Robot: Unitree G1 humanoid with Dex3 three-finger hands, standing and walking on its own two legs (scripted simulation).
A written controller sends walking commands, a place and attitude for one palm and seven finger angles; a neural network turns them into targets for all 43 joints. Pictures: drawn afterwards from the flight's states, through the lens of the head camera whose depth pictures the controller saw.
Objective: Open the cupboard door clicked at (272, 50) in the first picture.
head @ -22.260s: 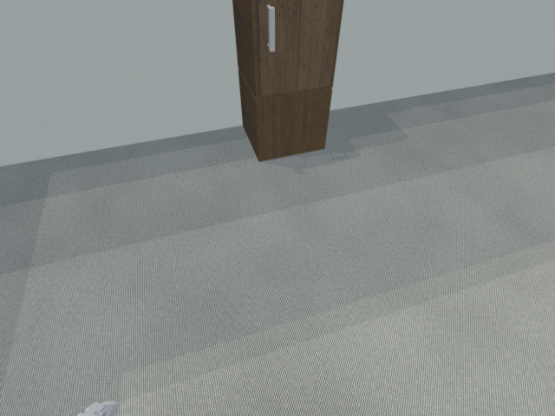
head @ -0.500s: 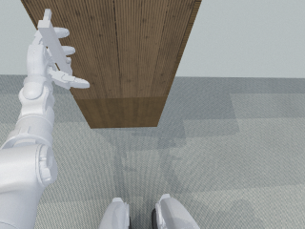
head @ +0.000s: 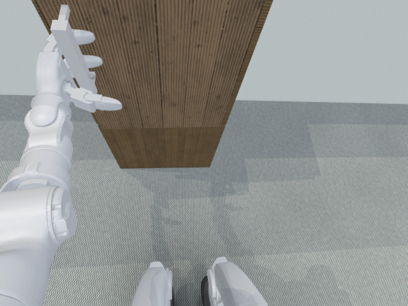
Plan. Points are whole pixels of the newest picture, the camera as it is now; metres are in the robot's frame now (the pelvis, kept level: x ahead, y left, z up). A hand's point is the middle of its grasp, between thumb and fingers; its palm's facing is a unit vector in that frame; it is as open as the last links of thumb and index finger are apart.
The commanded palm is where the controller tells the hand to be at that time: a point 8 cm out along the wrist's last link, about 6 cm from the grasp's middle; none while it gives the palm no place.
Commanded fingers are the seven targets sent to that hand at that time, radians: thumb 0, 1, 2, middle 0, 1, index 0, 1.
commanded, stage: close the thumb around the handle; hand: left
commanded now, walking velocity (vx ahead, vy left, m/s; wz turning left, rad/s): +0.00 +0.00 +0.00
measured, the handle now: (79, 57) +0.58 +0.20 +0.06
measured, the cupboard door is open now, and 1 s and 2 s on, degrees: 2 4 45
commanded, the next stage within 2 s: pull the door open along its arc in 0.58 s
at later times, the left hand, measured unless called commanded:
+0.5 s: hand (91, 71) +0.54 +0.17 +0.06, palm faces +0.00 -1.00 -0.01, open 5.7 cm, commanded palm +0.52 +0.19 +0.06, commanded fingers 0.00 0.90 0.90 -0.40 -1.35 -0.40 -1.35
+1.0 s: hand (91, 81) +0.52 +0.17 +0.06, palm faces -0.03 -1.00 -0.01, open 5.4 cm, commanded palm +0.47 +0.21 +0.06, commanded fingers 0.00 0.90 0.90 -0.40 -1.35 -0.40 -1.35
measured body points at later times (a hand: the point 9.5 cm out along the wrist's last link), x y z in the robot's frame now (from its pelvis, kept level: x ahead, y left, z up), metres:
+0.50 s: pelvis +0.00 +0.01 +0.00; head +0.15 +0.04 +0.42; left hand +0.53 +0.23 +0.07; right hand -0.02 -0.26 -0.11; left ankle +0.01 +0.08 -0.64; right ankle +0.01 -0.11 -0.64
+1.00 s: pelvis +0.01 +0.01 +0.01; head +0.15 +0.03 +0.44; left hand +0.52 +0.22 +0.07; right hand +0.00 -0.25 -0.10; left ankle +0.01 +0.08 -0.64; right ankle +0.01 -0.11 -0.64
